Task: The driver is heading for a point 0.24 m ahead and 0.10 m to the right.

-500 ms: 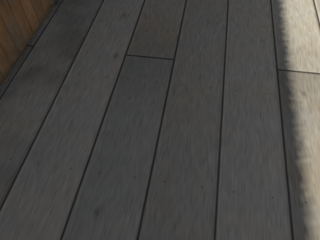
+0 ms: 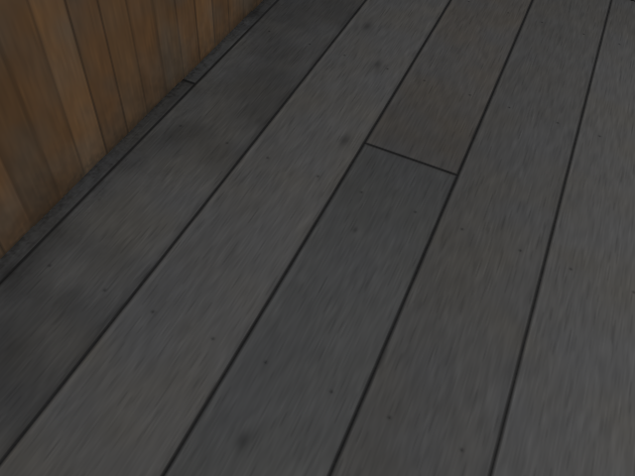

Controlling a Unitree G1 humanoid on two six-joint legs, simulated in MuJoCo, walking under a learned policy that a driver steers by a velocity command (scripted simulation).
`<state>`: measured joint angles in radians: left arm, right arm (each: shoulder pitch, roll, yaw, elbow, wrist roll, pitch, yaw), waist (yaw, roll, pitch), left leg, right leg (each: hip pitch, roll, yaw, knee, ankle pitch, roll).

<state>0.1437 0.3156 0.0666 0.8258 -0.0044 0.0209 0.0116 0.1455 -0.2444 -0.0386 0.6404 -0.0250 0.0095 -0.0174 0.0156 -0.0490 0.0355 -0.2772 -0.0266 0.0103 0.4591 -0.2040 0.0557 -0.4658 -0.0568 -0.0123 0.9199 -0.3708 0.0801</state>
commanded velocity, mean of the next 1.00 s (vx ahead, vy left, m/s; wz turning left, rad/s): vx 0.00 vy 0.00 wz -0.10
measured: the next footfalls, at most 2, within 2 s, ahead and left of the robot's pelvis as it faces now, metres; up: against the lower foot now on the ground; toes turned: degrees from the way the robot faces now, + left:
right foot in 0.18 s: +0.02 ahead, -0.13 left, +0.00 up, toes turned -7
left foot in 0.46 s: +0.06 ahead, +0.12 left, +0.00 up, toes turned -8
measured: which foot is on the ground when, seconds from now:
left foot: down 0.00-0.20, up 0.22-0.44, down 0.46-1.00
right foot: up 0.00-0.16, down 0.18-1.00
